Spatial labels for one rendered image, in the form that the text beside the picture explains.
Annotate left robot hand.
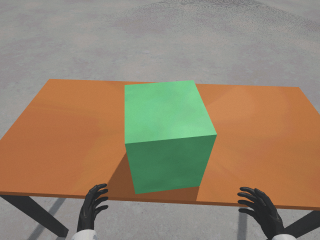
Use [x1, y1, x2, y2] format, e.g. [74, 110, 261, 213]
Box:
[76, 183, 109, 233]

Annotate robot left forearm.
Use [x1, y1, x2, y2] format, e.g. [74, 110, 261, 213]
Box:
[71, 229, 98, 240]

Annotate carton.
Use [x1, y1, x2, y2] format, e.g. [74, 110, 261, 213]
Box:
[124, 80, 217, 194]

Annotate right robot hand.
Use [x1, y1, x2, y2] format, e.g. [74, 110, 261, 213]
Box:
[237, 187, 287, 240]

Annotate table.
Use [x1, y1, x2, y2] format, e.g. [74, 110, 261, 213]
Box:
[0, 79, 320, 240]

